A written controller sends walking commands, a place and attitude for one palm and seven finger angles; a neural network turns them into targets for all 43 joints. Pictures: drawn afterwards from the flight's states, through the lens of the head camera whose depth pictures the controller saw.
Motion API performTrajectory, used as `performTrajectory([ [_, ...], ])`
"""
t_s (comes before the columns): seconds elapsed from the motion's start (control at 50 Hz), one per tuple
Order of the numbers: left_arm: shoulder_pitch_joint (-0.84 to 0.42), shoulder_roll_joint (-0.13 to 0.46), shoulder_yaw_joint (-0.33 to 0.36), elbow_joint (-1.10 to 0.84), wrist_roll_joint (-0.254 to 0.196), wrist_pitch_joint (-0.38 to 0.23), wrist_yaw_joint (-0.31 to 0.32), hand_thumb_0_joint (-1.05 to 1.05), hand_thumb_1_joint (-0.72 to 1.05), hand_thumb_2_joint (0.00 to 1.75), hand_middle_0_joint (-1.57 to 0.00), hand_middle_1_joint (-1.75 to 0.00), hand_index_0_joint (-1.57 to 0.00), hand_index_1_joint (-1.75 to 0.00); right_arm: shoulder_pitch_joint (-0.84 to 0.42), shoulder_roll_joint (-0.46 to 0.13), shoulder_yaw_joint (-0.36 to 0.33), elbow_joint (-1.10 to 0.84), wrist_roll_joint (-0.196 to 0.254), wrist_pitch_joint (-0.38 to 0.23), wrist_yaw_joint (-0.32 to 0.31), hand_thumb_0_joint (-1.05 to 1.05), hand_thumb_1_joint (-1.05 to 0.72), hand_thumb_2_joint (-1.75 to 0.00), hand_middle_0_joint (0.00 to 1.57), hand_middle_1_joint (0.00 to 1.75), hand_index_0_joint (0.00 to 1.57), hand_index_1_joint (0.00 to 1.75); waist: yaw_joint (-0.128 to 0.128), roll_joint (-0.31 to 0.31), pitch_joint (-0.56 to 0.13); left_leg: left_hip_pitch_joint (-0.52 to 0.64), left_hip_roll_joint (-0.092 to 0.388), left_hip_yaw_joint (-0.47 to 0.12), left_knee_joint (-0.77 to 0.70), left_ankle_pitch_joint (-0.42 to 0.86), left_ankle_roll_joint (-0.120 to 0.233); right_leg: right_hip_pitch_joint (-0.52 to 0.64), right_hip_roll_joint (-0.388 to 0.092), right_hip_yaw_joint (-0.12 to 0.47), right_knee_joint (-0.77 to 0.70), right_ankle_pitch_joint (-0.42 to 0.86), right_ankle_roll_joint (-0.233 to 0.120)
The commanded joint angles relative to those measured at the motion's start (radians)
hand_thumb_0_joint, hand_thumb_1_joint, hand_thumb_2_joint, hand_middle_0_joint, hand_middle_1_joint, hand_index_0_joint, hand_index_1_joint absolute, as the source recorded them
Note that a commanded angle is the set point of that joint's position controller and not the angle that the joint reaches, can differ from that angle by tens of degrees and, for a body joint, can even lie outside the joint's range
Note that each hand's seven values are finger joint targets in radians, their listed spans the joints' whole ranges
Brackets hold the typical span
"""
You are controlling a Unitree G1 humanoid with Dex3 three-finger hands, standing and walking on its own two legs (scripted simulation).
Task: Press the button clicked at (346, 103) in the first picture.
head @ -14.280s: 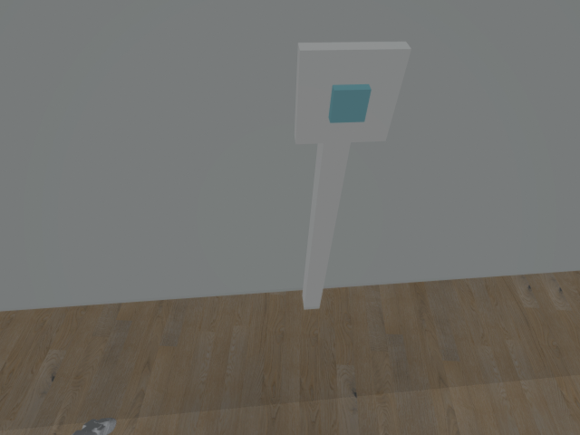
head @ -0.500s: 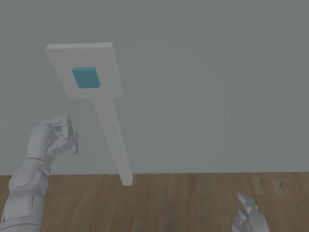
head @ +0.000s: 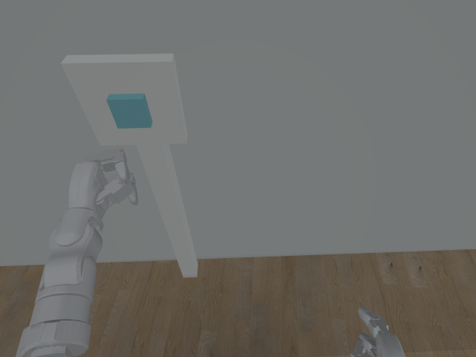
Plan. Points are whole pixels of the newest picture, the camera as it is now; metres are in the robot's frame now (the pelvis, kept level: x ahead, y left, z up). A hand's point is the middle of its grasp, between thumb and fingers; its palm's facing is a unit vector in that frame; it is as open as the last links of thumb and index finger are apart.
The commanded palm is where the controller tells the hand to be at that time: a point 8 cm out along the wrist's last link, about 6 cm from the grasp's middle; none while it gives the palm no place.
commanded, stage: aim a knuckle at the button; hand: left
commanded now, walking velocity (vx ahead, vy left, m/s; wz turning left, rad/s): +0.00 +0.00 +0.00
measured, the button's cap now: (131, 110) +0.52 +0.24 +0.14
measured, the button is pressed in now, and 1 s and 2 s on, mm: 0 0 0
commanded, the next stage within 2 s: press the button with the knuckle in 1.40 s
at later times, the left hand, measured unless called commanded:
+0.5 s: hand (150, 152) +0.43 +0.19 +0.11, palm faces +0.09 -1.00 +0.00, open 3.1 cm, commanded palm +0.39 +0.25 +0.11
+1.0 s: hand (149, 162) +0.42 +0.19 +0.10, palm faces +0.10 -0.99 +0.00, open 3.1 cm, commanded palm +0.39 +0.24 +0.11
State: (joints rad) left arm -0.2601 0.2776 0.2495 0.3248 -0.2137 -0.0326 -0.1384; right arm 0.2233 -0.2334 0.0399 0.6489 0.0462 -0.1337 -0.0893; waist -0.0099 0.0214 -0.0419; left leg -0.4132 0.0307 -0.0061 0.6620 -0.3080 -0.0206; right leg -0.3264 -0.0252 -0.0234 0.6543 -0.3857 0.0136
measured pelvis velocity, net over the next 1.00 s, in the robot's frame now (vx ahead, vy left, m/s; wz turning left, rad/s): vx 0.00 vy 0.00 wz -0.02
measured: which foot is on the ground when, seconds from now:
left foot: down 0.00-1.00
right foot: down 0.00-1.00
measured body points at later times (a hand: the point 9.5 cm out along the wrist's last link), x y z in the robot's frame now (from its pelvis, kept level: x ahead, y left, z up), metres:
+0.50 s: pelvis -0.01 +0.00 -0.01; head +0.04 +0.00 +0.44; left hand +0.42 +0.24 +0.12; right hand +0.06 -0.26 -0.12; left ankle +0.02 +0.13 -0.72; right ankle -0.03 -0.13 -0.72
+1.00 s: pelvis +0.00 +0.00 -0.01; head +0.04 +0.00 +0.44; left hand +0.41 +0.24 +0.10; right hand +0.11 -0.26 -0.11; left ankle +0.02 +0.13 -0.72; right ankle -0.03 -0.13 -0.72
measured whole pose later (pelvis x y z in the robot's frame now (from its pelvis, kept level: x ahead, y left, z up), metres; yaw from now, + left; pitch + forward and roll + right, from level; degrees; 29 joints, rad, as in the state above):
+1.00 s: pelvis +0.00 +0.00 -0.01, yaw -1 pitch +8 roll -1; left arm -0.54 0.31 0.29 0.71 -0.16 -0.16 -0.12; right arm 0.27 -0.25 0.01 0.62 0.04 -0.02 -0.06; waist -0.05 0.02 -0.07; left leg -0.53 0.05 0.00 0.72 -0.33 -0.02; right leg -0.44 -0.01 -0.01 0.70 -0.40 0.01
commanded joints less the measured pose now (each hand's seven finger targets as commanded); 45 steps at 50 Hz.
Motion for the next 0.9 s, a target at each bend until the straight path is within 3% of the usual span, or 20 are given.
performTrajectory([
  [0.0,-0.418,0.201,0.06,-0.143,-0.004,-0.091,0.009,0.0,0.9,0.9,-1.3,-1.5,-1.3,-1.5,-0.031,-0.14,-0.059,-0.125,0.002,-0.026,-0.007,0.0,-0.9,-0.9,0.2,0.3,0.2,0.3,-0.018,0.032,-0.26,0.203,-0.024,0.0,-0.061,0.235,0.038,-0.037,0.033,-0.029,-0.085,0.308,-0.025],
  [0.04,-0.476,0.179,0.037,-0.108,0.0,-0.1,0.01,0.0,0.9,0.9,-1.3,-1.5,-1.3,-1.5,-0.021,-0.14,-0.06,-0.123,0.003,-0.018,-0.004,0.0,-0.9,-0.9,0.2,0.3,0.2,0.3,-0.028,0.042,-0.261,0.204,-0.025,-0.001,-0.057,0.233,0.036,-0.055,0.034,-0.029,-0.081,0.31,-0.026],
  [0.12,-0.512,0.228,0.081,0.002,0.003,-0.118,0.013,0.0,0.9,0.9,-1.3,-1.5,-1.3,-1.5,0.006,-0.15,-0.067,-0.115,0.002,0.002,-0.002,0.0,-0.9,-0.9,0.2,0.3,0.2,0.3,-0.028,-0.021,-0.271,0.167,-0.023,0.003,-0.052,0.217,0.039,-0.048,0.036,-0.024,-0.081,0.307,-0.022],
  [0.2,-0.62,0.253,0.086,0.088,0.017,-0.145,0.014,0.0,0.9,0.9,-1.3,-1.5,-1.3,-1.5,0.035,-0.154,-0.068,-0.101,0.0,0.023,0.0,0.0,-0.9,-0.9,0.2,0.3,0.2,0.3,-0.041,-0.002,-0.256,0.139,-0.024,0.003,-0.043,0.195,0.04,-0.073,0.037,-0.018,-0.076,0.282,-0.025],
  [0.22,-0.648,0.26,0.083,0.099,0.026,-0.156,0.015,0.0,0.9,0.9,-1.3,-1.5,-1.3,-1.5,0.04,-0.155,-0.069,-0.102,0.002,0.027,0.002,0.0,-0.9,-0.9,0.2,0.3,0.2,0.3,-0.044,0.026,-0.264,0.145,-0.022,0.004,-0.041,0.196,0.04,-0.088,0.037,-0.016,-0.073,0.277,-0.025],
  [0.24,-0.698,0.235,0.054,0.106,0.029,-0.168,0.014,0.0,0.9,0.9,-1.3,-1.5,-1.3,-1.5,0.046,-0.153,-0.068,-0.097,0.0,0.028,0.004,0.0,-0.9,-0.9,0.2,0.3,0.2,0.3,-0.056,0.044,-0.261,0.151,-0.023,0.002,-0.038,0.189,0.039,-0.103,0.038,-0.017,-0.071,0.269,-0.026],
  [0.34,-0.789,0.264,0.069,0.206,0.039,-0.219,0.019,0.0,0.9,0.9,-1.3,-1.5,-1.3,-1.5,0.092,-0.164,-0.079,-0.075,-0.004,0.042,0.01,0.0,-0.9,-0.9,0.2,0.3,0.2,0.3,-0.066,0.037,-0.323,0.159,-0.018,-0.01,-0.019,0.198,0.037,-0.125,0.045,-0.017,-0.053,0.26,-0.03],
  [0.38,-0.756,0.258,0.081,0.228,0.037,-0.226,0.017,0.0,0.9,0.9,-1.3,-1.5,-1.3,-1.5,0.102,-0.165,-0.085,-0.079,-0.006,0.045,0.016,0.0,-0.9,-0.9,0.2,0.3,0.2,0.3,-0.052,0.048,-0.359,0.166,-0.02,-0.001,-0.01,0.227,0.037,-0.11,0.046,-0.015,-0.045,0.292,-0.03],
  [0.4,-0.734,0.293,0.113,0.251,0.039,-0.228,0.02,0.0,0.9,0.9,-1.3,-1.5,-1.3,-1.5,0.112,-0.169,-0.084,-0.077,-0.009,0.05,0.019,0.0,-0.9,-0.9,0.2,0.3,0.2,0.3,-0.042,0.026,-0.364,0.15,-0.02,-0.005,-0.011,0.233,0.038,-0.09,0.047,-0.017,-0.042,0.299,-0.032],
  [0.42,-0.704,0.289,0.117,0.268,0.038,-0.226,0.018,0.0,0.9,0.9,-1.3,-1.5,-1.3,-1.5,0.112,-0.169,-0.084,-0.084,-0.008,0.055,0.022,0.0,-0.9,-0.9,0.2,0.3,0.2,0.3,-0.036,0.02,-0.369,0.139,-0.02,0.003,-0.012,0.241,0.039,-0.08,0.046,-0.015,-0.039,0.318,-0.03],
  [0.5,-0.615,0.359,0.185,0.288,0.037,-0.219,0.013,0.0,0.9,0.9,-1.3,-1.5,-1.3,-1.5,0.124,-0.174,-0.087,-0.106,-0.011,0.076,0.027,0.0,-0.9,-0.9,0.2,0.3,0.2,0.3,-0.013,-0.03,-0.348,0.07,-0.024,0.024,-0.014,0.25,0.046,-0.021,0.046,-0.007,-0.04,0.372,-0.025],
  [0.56,-0.634,0.376,0.19,0.245,0.038,-0.227,0.002,0.0,0.9,0.9,-1.3,-1.5,-1.3,-1.5,0.121,-0.171,-0.089,-0.123,-0.004,0.087,0.025,0.0,-0.9,-0.9,0.2,0.3,0.2,0.3,-0.024,-0.011,-0.321,0.061,-0.023,0.037,-0.015,0.241,0.051,-0.029,0.048,0.003,-0.045,0.385,-0.021],
  [0.6,-0.692,0.341,0.153,0.148,0.035,-0.252,-0.006,0.0,0.9,0.9,-1.3,-1.5,-1.3,-1.5,0.118,-0.163,-0.093,-0.13,-0.004,0.087,0.025,0.0,-0.9,-0.9,0.2,0.3,0.2,0.3,-0.041,0.029,-0.358,0.112,-0.021,0.035,-0.004,0.279,0.053,-0.033,0.052,0.003,-0.039,0.408,-0.024],
  [0.66,-0.674,0.273,0.098,0.067,0.02,-0.269,-0.019,0.0,0.9,0.9,-1.3,-1.5,-1.3,-1.5,0.113,-0.156,-0.097,-0.129,-0.002,0.079,0.026,0.0,-0.9,-0.9,0.2,0.3,0.2,0.3,-0.045,0.096,-0.405,0.195,-0.016,0.028,0.005,0.327,0.047,-0.054,0.06,-0.003,-0.036,0.425,-0.028],
  [0.7,-0.647,0.227,0.065,0.075,0.005,-0.255,-0.028,0.0,0.9,0.9,-1.3,-1.5,-1.3,-1.5,0.114,-0.155,-0.096,-0.122,0.001,0.076,0.025,0.0,-0.9,-0.9,0.2,0.3,0.2,0.3,-0.058,0.059,-0.38,0.192,-0.014,0.024,0.007,0.325,0.05,-0.061,0.062,-0.011,-0.043,0.424,-0.027],
  [0.72,-0.624,0.26,0.099,0.117,0.001,-0.238,-0.027,0.0,0.9,0.9,-1.3,-1.5,-1.3,-1.5,0.113,-0.162,-0.098,-0.112,0.004,0.077,0.022,0.0,-0.9,-0.9,0.2,0.3,0.2,0.3,-0.052,0.025,-0.345,0.165,-0.013,0.023,0.0,0.3,0.05,-0.065,0.062,-0.012,-0.049,0.415,-0.025],
  [0.78,-0.611,0.225,0.069,0.187,0.002,-0.181,-0.025,0.0,0.9,0.9,-1.3,-1.5,-1.3,-1.5,0.101,-0.164,-0.091,-0.112,0.009,0.082,0.019,0.0,-0.9,-0.9,0.2,0.3,0.2,0.3,-0.055,0.0,-0.264,0.109,-0.021,0.022,-0.016,0.222,0.049,-0.097,0.053,-0.017,-0.062,0.355,-0.02],
  [0.8,-0.623,0.243,0.083,0.211,0.007,-0.169,-0.016,0.0,0.9,0.9,-1.3,-1.5,-1.3,-1.5,0.102,-0.166,-0.088,-0.109,0.009,0.084,0.018,0.0,-0.9,-0.9,0.2,0.3,0.2,0.3,-0.056,-0.015,-0.241,0.094,-0.022,0.021,-0.016,0.203,0.052,-0.104,0.051,-0.016,-0.067,0.334,-0.021],
  [0.84,-0.67,0.256,0.083,0.216,0.024,-0.16,-0.001,0.0,0.9,0.9,-1.3,-1.5,-1.3,-1.5,0.098,-0.166,-0.086,-0.111,0.008,0.09,0.018,0.0,-0.9,-0.9,0.2,0.3,0.2,0.3,-0.06,-0.009,-0.24,0.092,-0.022,0.017,-0.015,0.199,0.051,-0.12,0.047,-0.015,-0.062,0.317,-0.02],
  [0.88,-0.713,0.254,0.076,0.171,0.034,-0.181,0.013,0.0,0.9,0.9,-1.3,-1.5,-1.3,-1.5,0.093,-0.16,-0.083,-0.123,0.001,0.09,0.02,0.0,-0.9,-0.9,0.2,0.3,0.2,0.3,-0.056,0.017,-0.291,0.117,-0.024,0.014,-0.008,0.215,0.051,-0.111,0.046,-0.01,-0.052,0.323,-0.022],
])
